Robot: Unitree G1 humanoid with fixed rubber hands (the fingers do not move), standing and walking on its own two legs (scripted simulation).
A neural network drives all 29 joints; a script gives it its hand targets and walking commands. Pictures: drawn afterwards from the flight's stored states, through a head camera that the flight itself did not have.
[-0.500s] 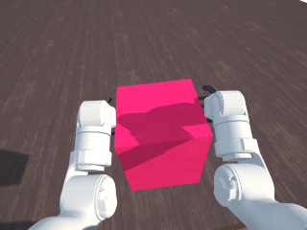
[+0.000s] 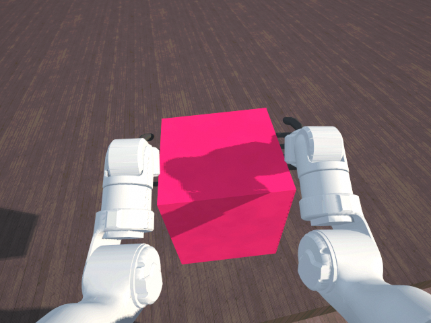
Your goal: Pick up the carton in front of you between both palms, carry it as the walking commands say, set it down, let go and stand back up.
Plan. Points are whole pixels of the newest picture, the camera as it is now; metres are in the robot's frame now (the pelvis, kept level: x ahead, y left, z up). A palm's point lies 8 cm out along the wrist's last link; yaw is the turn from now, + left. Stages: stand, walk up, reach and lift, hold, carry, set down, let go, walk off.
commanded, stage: carry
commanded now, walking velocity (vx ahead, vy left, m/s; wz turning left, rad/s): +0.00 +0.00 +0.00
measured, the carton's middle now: (221, 189) +0.37 +0.00 +0.03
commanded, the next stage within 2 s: none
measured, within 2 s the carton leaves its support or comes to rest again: neither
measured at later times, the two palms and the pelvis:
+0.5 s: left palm (140, 164) +0.35 +0.14 +0.14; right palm (301, 151) +0.36 -0.14 +0.15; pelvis -0.01 +0.00 +0.00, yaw +0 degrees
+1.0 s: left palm (145, 160) +0.37 +0.13 +0.13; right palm (301, 142) +0.38 -0.15 +0.15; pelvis +0.01 +0.00 +0.00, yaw +0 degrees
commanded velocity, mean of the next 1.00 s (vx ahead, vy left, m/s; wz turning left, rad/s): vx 0.00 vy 0.00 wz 0.00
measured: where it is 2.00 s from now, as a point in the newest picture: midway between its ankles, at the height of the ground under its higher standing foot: outside the picture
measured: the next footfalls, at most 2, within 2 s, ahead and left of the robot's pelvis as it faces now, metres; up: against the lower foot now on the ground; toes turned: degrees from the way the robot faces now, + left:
none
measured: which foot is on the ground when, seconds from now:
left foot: down 0.00-1.00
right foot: down 0.00-1.00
